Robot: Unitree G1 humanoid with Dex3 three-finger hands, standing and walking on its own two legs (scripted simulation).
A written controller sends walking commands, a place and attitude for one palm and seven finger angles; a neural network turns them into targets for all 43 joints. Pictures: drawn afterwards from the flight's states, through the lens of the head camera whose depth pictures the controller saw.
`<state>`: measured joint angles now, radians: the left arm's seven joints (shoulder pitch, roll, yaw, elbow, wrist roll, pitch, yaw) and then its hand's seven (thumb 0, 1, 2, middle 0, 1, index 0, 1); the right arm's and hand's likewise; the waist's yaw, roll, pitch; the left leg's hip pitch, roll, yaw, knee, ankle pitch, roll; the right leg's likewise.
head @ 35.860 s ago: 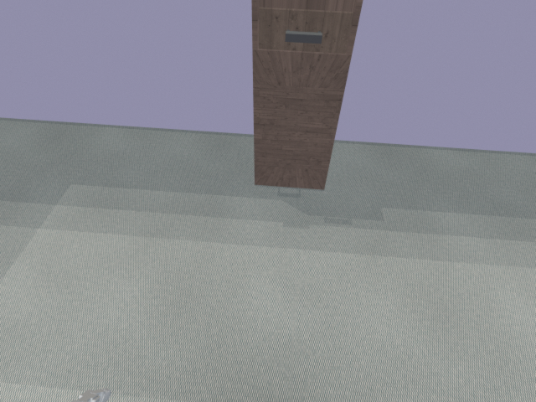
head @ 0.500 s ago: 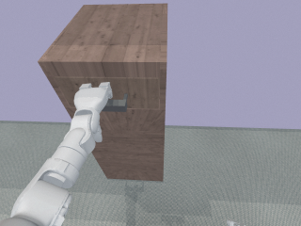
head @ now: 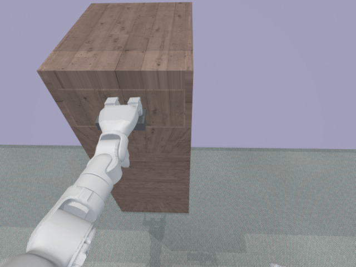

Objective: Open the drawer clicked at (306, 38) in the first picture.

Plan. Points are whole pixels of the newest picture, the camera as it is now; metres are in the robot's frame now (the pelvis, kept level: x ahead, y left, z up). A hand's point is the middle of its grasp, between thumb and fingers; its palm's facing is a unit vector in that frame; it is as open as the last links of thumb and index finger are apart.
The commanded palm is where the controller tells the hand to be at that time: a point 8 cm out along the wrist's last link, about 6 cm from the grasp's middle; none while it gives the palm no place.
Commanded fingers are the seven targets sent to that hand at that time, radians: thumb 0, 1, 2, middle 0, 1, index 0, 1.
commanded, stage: lower the fingers behind the handle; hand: left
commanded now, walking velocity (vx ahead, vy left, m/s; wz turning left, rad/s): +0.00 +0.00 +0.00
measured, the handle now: (123, 117) +0.49 +0.17 +0.05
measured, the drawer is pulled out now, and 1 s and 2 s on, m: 0.00 0.00 0.06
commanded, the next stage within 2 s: close the thumb around the handle in 0.60 s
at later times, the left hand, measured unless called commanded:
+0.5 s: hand (124, 135) +0.43 +0.16 +0.05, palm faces +0.01 -0.05 -1.00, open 14.0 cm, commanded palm +0.39 +0.16 +0.09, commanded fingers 0.00 -0.50 0.30 -0.30 -1.20 -0.30 -1.20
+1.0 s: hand (124, 137) +0.43 +0.16 +0.04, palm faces +0.03 -0.08 -1.00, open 11.6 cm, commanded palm +0.39 +0.16 +0.09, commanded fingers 0.00 0.40 0.68 -0.36 -1.30 -0.36 -1.30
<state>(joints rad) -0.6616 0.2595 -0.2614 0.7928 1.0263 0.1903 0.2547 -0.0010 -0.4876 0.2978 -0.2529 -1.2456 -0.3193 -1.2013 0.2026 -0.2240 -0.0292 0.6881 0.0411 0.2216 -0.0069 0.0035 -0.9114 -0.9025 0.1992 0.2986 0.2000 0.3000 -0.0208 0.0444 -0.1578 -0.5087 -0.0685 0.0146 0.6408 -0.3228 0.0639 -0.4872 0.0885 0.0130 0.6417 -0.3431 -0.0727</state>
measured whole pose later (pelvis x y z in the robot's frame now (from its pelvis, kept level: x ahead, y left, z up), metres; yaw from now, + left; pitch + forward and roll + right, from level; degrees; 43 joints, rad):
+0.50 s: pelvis +0.00 +0.00 +0.00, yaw +0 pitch +12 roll +0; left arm -0.63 0.27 -0.24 0.79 1.04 0.18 0.28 0.00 -0.49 0.30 -0.26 -1.18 -0.25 -1.25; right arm 0.23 -0.24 -0.04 0.68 0.04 0.24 -0.02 0.00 -0.91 -0.90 0.20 0.30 0.20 0.30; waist -0.03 0.03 -0.17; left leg -0.54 -0.06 0.02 0.67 -0.34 0.06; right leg -0.51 0.10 0.02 0.66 -0.35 -0.07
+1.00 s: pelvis +0.02 +0.01 +0.00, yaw -1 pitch +13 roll +0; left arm -0.53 0.27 -0.22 0.68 1.04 0.16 0.29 0.00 -0.10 0.47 -0.26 -1.21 -0.29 -1.23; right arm 0.22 -0.23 -0.05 0.67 0.03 0.23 0.01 0.00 -0.91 -0.90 0.20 0.30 0.20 0.30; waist -0.03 0.04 -0.18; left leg -0.52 -0.06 0.03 0.66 -0.36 0.07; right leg -0.50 0.10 0.03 0.65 -0.36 -0.07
